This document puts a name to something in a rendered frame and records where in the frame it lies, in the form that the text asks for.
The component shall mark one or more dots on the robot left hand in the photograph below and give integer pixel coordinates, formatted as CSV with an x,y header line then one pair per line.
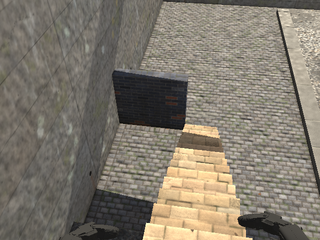
x,y
92,231

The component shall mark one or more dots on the robot right hand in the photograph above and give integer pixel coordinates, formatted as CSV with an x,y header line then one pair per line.
x,y
273,224

